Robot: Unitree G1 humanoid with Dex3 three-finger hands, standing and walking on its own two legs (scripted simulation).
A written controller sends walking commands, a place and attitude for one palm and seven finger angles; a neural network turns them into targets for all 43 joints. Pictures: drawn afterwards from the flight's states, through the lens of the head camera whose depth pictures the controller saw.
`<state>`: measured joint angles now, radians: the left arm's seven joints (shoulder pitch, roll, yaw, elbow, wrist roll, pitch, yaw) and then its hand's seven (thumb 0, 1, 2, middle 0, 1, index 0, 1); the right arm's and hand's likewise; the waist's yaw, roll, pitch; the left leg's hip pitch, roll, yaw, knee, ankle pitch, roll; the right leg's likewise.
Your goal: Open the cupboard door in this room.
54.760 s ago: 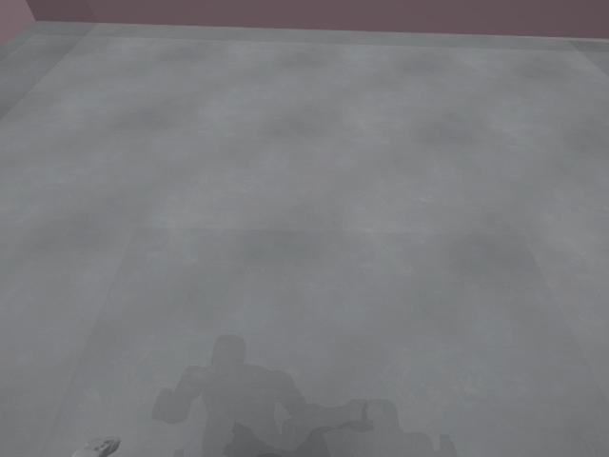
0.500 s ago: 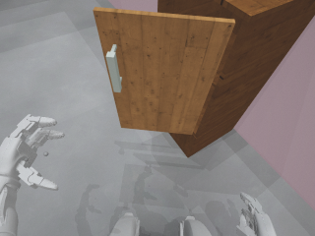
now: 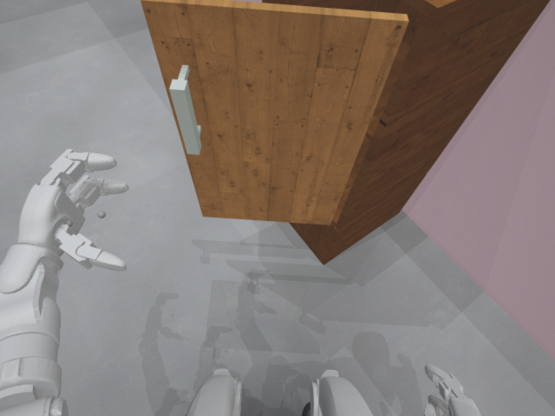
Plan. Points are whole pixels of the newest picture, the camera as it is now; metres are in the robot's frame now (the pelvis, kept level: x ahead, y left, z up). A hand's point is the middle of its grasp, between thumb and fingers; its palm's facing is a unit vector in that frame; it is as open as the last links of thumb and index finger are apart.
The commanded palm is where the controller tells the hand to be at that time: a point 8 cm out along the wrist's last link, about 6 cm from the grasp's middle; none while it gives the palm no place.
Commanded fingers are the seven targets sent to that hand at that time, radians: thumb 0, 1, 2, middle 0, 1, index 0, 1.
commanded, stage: move the hooked fingers beside the handle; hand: left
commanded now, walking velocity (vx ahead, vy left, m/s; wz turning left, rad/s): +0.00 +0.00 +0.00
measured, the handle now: (189, 112) +0.59 +0.17 +0.04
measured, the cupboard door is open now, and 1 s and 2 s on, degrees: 52 52 52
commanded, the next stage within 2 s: slide the fingers in behind the handle in 1.88 s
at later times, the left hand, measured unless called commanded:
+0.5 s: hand (123, 168) +0.45 +0.24 +0.05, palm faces -0.04 -1.00 -0.02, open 14.0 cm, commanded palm +0.43 +0.29 +0.05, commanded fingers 0.00 -0.50 0.30 -0.30 -1.20 -0.30 -1.20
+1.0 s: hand (140, 130) +0.53 +0.24 +0.05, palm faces -0.05 -1.00 -0.02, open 14.0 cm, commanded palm +0.53 +0.27 +0.04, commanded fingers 0.00 -0.50 0.30 -0.30 -1.20 -0.30 -1.20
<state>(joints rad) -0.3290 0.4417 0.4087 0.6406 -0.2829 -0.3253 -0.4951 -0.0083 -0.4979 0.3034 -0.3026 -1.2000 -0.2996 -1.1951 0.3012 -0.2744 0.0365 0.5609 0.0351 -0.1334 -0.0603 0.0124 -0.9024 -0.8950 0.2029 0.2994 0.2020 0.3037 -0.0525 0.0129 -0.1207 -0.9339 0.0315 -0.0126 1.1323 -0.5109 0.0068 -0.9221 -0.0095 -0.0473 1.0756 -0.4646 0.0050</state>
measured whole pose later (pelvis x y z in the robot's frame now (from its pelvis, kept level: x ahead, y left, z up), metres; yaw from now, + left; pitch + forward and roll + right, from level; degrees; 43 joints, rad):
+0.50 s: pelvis +0.00 +0.00 -0.01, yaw -1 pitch +21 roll -2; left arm -0.69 0.55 0.46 1.02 -0.19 -0.39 -0.49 -0.01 -0.50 0.30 -0.30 -1.20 -0.30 -1.20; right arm 0.32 -0.28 0.04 0.61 0.02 -0.04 -0.05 0.01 -0.90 -0.89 0.20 0.30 0.20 0.30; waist -0.10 0.01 -0.12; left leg -1.04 0.05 -0.02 1.19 -0.52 0.00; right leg -1.03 0.00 -0.05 1.13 -0.47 0.00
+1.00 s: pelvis -0.01 +0.01 -0.03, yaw -2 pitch +27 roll -5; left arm -1.01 0.72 0.49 1.23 -0.08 -0.35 -0.44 -0.01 -0.50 0.30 -0.30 -1.20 -0.30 -1.20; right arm 0.36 -0.29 0.07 0.61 -0.01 0.03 -0.04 0.01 -0.90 -0.89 0.20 0.30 0.20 0.30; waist -0.21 0.02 -0.10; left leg -1.20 0.06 -0.03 1.26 -0.53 0.01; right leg -1.17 0.02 -0.06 1.16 -0.46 0.01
